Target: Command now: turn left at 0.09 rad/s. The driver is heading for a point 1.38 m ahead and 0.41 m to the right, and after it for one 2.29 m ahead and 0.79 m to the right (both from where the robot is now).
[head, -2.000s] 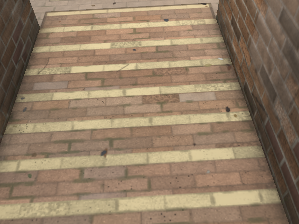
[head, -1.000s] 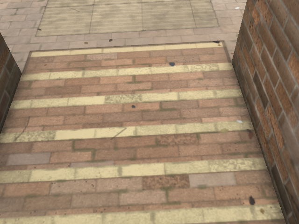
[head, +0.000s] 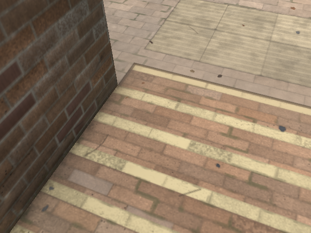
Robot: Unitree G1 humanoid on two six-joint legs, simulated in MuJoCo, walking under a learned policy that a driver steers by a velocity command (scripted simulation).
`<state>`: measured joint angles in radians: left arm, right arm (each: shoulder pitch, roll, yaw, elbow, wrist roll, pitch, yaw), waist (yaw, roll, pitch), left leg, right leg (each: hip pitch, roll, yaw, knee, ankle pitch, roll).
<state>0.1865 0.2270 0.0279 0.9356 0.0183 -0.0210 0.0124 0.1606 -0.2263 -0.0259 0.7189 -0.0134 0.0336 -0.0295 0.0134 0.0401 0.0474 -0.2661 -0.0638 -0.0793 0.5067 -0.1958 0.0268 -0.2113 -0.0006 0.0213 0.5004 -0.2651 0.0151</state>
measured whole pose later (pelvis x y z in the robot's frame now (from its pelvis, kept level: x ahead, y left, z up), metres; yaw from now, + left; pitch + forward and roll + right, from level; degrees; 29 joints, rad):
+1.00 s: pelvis +0.03 +0.02 +0.00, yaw +0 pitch -1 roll +0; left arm 0.23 0.23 -0.01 1.13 0.01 -0.02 0.04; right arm 0.17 -0.21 -0.04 0.96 0.01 0.01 -0.03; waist 0.03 0.00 0.04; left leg -0.19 -0.09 -0.06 0.45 -0.23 0.06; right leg -0.12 -0.03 0.03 0.42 -0.27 0.05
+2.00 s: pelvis +0.30 -0.06 +0.00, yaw -1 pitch +1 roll +0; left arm 0.51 0.18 -0.01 1.09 -0.01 -0.10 0.00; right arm 0.01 -0.24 -0.05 0.79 0.04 -0.07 0.03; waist 0.12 0.03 0.02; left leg -0.67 0.08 0.03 0.60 0.11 0.04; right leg 0.16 0.02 -0.01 0.15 -0.33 -0.03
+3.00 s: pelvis +0.75 -0.06 +0.00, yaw -15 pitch +3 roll +1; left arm 0.19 0.29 0.08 0.72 0.00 0.02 0.04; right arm 0.12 -0.28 -0.05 0.85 0.00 -0.01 -0.05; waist 0.03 -0.01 0.01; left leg -0.46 -0.02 -0.11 0.70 -0.31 -0.05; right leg -0.41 0.12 0.16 0.45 -0.08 -0.05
